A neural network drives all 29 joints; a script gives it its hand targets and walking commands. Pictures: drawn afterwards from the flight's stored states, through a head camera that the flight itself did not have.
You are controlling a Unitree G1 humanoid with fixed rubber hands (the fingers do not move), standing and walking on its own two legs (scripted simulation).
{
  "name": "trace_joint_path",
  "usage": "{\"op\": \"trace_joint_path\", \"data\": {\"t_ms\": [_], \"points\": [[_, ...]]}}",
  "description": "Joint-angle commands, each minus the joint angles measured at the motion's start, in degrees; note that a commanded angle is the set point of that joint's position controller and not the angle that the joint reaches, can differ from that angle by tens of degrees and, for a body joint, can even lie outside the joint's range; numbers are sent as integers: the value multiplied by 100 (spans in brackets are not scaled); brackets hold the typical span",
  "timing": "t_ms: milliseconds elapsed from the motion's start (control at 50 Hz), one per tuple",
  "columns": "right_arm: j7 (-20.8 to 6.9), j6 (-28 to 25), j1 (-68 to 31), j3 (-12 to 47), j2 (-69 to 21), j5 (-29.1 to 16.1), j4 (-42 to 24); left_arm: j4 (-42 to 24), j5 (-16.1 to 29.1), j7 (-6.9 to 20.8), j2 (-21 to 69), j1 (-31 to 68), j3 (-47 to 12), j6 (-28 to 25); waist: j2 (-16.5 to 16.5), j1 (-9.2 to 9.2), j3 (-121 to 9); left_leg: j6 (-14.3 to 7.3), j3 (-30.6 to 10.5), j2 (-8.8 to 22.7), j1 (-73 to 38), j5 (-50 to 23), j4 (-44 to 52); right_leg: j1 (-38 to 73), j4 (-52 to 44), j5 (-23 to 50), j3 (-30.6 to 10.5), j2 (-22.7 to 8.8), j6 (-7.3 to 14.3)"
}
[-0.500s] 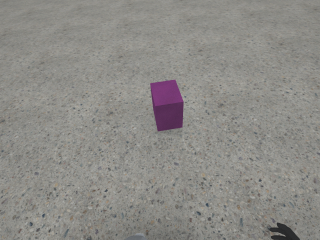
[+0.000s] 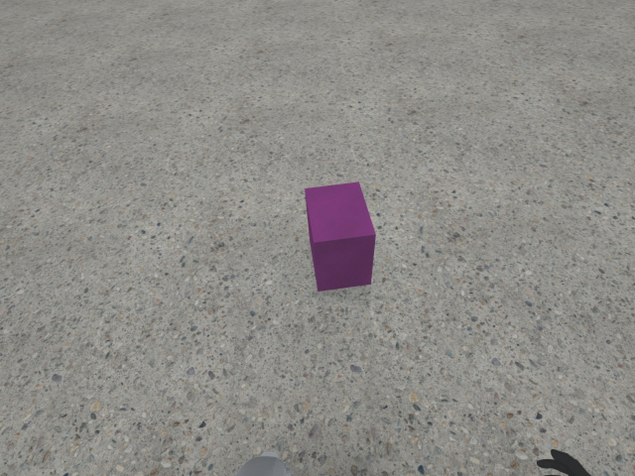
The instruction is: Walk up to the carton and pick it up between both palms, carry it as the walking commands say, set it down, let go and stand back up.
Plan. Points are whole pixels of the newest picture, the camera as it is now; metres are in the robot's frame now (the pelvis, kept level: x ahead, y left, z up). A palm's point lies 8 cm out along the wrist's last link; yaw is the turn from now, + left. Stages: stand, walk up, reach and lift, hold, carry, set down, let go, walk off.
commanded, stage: walk up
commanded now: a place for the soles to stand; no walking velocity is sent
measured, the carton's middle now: (338, 237) +1.03 -0.04 -0.59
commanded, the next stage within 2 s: none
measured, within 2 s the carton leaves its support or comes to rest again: neither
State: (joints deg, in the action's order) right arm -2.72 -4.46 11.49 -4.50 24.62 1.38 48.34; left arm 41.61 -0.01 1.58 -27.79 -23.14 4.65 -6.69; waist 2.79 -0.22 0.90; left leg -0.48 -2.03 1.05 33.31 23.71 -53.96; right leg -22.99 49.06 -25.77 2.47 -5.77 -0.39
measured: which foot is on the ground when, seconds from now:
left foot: up 0.00-0.02, down 0.04-0.34, up 0.36-0.60, down 0.62-0.90, up 0.92-1.00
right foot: down 0.00-0.06, up 0.08-0.34, down 0.36-0.62, up 0.64-0.88, down 0.90-1.00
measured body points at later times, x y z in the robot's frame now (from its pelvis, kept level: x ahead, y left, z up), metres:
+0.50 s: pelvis +0.16 -0.01 +0.00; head +0.16 -0.03 +0.45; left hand +0.24 +0.34 -0.06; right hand +0.26 -0.33 -0.11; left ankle +0.18 +0.14 -0.66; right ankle +0.20 -0.14 -0.70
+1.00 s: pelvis +0.30 -0.01 -0.01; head +0.30 -0.02 +0.44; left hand +0.40 +0.34 -0.07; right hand +0.40 -0.34 -0.11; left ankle +0.29 +0.13 -0.66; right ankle +0.35 -0.14 -0.70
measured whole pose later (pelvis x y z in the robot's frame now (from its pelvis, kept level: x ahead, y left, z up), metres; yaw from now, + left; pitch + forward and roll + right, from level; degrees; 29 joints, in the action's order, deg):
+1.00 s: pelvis +0.30 -0.01 -0.01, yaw -1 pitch -1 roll +0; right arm -1.6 -4.2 13.6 -4.3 24.7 1.4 47.8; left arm 41.6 0.0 1.8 -27.8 -18.9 4.3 -5.9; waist 1.7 -0.1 1.2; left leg -0.5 -0.3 3.1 29.0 27.4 -66.1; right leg -27.3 49.8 -21.1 1.1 -2.4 -0.3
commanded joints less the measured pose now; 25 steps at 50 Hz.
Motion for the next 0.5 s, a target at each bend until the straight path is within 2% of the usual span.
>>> {"op": "trace_joint_path", "data": {"t_ms": [0, 20, 40, 60, 80, 100, 120, 140, 160, 180, 200, 240, 260, 280, 300, 320, 340, 360, 380, 400, 420, 440, 460, 480], "points": [[8, -250, 527, -300, 1216, -97, -127, -295, -92, 24, -1502, 462, 350, 70, -1264, -177, -351, -106, 1033, -239, -1680, -392, 1702, -169, -1282, 933, -1012, -928, 1098], [95, -285, 1264, -426, 1453, -84, 146, -306, -100, 0, -1104, 429, 231, 88, -417, -543, -670, -178, 601, -263, -2859, -26, 1866, -870, 184, 1073, -692, -647, 869], [209, -333, 1752, -603, 2116, 36, 128, -461, 25, -8, -559, 434, 100, 39, 1329, -818, -961, -824, -2305, 1184, -3491, 1830, 3007, -2037, 2238, 935, 112, 49, 403], [241, -346, 1310, -605, 2397, -50, -149, -540, 24, -68, -821, 942, 179, 41, 925, -838, -367, -1367, -4435, 1951, -3333, 2146, 3983, -3185, 2480, -155, -437, 433, 250], [219, -309, 1004, -594, 2360, -161, -116, -439, -40, -104, -1286, 1057, 241, 79, 41, -647, -36, -1563, -4374, 2064, -3034, 1883, 3632, -3260, 2553, -37, -806, 91, 208], [233, -288, 913, -522, 2104, -176, -106, -284, -62, -81, -1268, 881, 219, 97, -238, -464, 236, -1488, -3749, 1835, -2900, 1261, 3321, -3210, 2350, 26, -742, -27, 189], [220, -254, 683, -431, 1987, -120, -123, -255, -52, -51, -1148, 773, 190, 103, 36, -308, 367, -1497, -3103, 1587, -2577, 775, 3179, -3026, 1999, -66, -640, -57, 154], [207, -229, 554, -399, 1833, -111, -118, -150, -75, -9, -1124, 732, 205, 102, 78, -295, 409, -1388, -2631, 1473, -2193, 625, 3200, -2629, 1557, 17, -566, -103, 150], [186, -227, 524, -396, 1863, -76, -100, -71, -72, 36, -1101, 622, 223, 104, 346, -266, 292, -1401, -2288, 1354, -1960, 365, 3143, -2238, 1254, -19, -397, -41, 134], [167, -210, 437, -379, 1842, -35, -127, -48, -57, 65, -1041, 579, 239, 106, 580, -243, 240, -1453, -2077, 1286, -1737, 416, 3147, -1947, 1041, -66, -227, 50, 123], [156, -216, 465, -394, 1862, -35, -96, -71, -60, 83, -1039, 718, 245, 114, 592, -318, 252, -1534, -2063, 1342, -1741, 529, 3156, -1933, 755, -18, -179, 43, 95], [143, -189, 288, -409, 1910, -39, -168, -14, -81, 111, -1003, 884, 247, 73, 672, -267, 383, -1521, -1911, 1351, -1219, 926, 3208, -1472, 248, 220, 1, 93, 137], [138, -160, 124, -408, 1916, -45, -209, 33, -85, 110, -1019, 836, 251, 52, 607, -224, 369, -1463, -1835, 1339, -1036, 946, 3099, -1084, -72, 415, 96, 147, 138], [145, -135, -204, -399, 1892, -57, -267, 150, -90, 93, -917, 514, 273, 14, 606, 74, 245, -1258, -1453, 1258, -660, 740, 2747, -254, -705, 865, 184, 194, 200], [127, -95, -361, -339, 1719, -48, -328, 365, -122, 51, -976, -106, 342, -33, 190, 421, -56, -1043, -987, 988, -205, 305, 1916, 830, -1075, 798, 478, 548, 186], [133, -57, -201, -221, 1305, -24, -388, 509, -213, -34, -1230, -833, 496, -89, -812, 732, -440, -713, -422, 558, 526, 26, 165, 1964, -1645, -79, -300, 404, 298], [132, -84, -118, -2, 691, -118, -567, 388, -249, -97, -1831, -1000, 640, -112, -2390, 798, -536, -313, 311, -161, 1731, 220, -1739, 2607, -2830, -1777, -3073, -991, 785], [184, -56, -415, -93, 1116, -78, -623, 137, -167, -97, -2077, -712, 671, -92, -1708, 772, -363, -260, -135, -258, 2219, 587, -2154, 2268, -3691, -2472, -4924, -1727, 1213], [199, -58, -501, -193, 1463, -62, -539, 22, -118, -90, -1946, -311, 604, -77, -1004, 570, 71, -251, -194, 106, 2131, 409, -2213, 1642, -3528, -2514, -4845, -1656, 1456], [175, -60, -361, -218, 1537, -75, -412, -45, -117, -93, -1750, -82, 544, -50, -896, 448, 345, -218, -158, 330, 1952, 149, -1920, 1347, -3183, -2277, -4153, -1493, 1535], [141, -86, -183, -180, 1420, -78, -382, -88, -87, -107, -1687, 14, 516, -36, -982, 307, 306, -179, -92, 376, 1679, 24, -1425, 1225, -2975, -1660, -3562, -1294, 1470], [107, -110, 27, -180, 1333, -111, -321, -155, -86, -115, -1553, 128, 474, -20, -1114, 213, 129, -90, 38, 336, 1199, 201, -831, 989, -2753, -1067, -2863, -1014, 1425], [73, -127, 105, -218, 1260, -107, -311, -129, -119, -94, -1586, 11, 491, -19, -1317, 249, 2, -58, 217, 247, 845, 394, -470, 809, -2707, -673, -2620, -994, 1491], [63, -137, 31, -222, 1258, -107, -336, -148, -120, -70, -1653, -63, 483, -4, -1414, 283, -57, -53, 347, 179, 667, 532, -293, 708, -2662, -417, -2601, -1057, 1580]]}}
